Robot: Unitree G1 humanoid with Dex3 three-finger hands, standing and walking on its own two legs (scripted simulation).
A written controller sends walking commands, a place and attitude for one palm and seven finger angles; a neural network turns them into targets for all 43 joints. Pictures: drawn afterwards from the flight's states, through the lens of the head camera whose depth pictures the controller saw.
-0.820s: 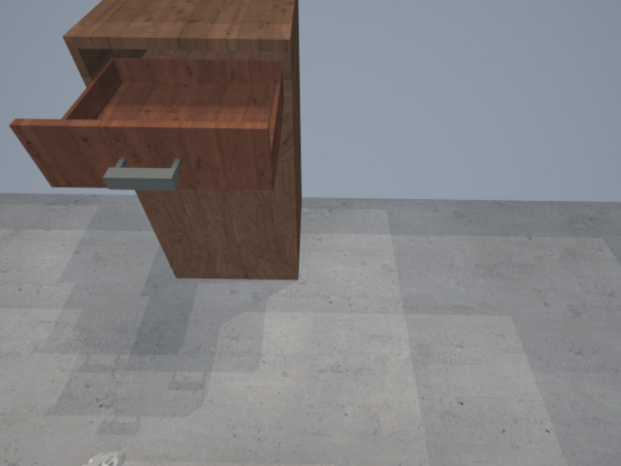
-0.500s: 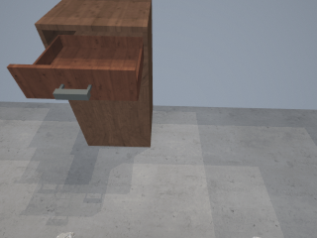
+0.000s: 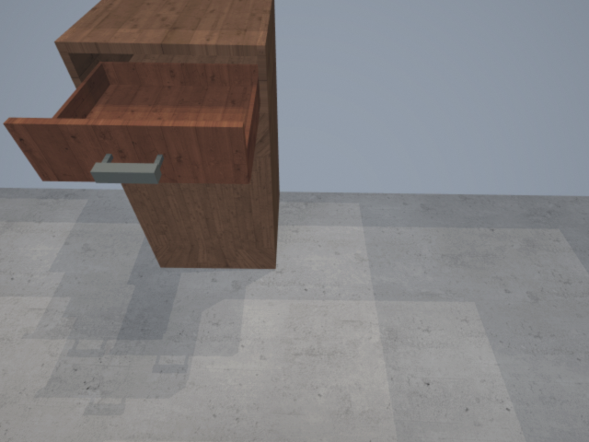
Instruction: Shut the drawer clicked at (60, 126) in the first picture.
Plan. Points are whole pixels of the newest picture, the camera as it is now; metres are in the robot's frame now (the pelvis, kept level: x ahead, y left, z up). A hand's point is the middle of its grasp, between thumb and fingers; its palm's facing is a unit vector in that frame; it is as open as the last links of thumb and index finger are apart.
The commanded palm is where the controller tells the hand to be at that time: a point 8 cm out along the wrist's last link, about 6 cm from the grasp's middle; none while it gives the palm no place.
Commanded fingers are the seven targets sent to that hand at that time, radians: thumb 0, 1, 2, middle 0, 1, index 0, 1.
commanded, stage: look at it before walking up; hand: left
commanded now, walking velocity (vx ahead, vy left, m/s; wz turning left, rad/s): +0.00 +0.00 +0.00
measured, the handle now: (130, 165) +0.57 +0.35 +0.03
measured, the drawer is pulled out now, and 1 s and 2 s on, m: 0.29 0.29 0.29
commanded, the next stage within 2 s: take the last steps up to it in 0.62 s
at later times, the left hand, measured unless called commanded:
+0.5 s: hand out of the picture +0.06 +0.23 -0.16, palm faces -0.02 -0.95 -0.30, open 7.4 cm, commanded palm none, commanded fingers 0.00 0.90 0.90 -0.20 -0.30 -0.20 -0.30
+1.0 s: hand out of the picture +0.02 +0.22 -0.18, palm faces +0.09 -0.97 -0.22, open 7.4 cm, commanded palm none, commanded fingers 0.00 0.90 0.90 -0.20 -0.30 -0.20 -0.30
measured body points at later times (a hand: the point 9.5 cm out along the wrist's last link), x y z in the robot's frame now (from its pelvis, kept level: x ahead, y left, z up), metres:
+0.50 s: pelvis +0.00 +0.00 +0.00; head +0.00 +0.00 +0.45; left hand +0.06 +0.28 -0.14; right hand +0.06 -0.28 -0.14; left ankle -0.02 +0.12 -0.75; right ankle -0.01 -0.12 -0.75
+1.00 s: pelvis +0.03 +0.03 -0.01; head +0.01 +0.03 +0.44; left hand +0.02 +0.27 -0.16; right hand +0.05 -0.24 -0.15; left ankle +0.00 +0.13 -0.72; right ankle -0.01 -0.12 -0.75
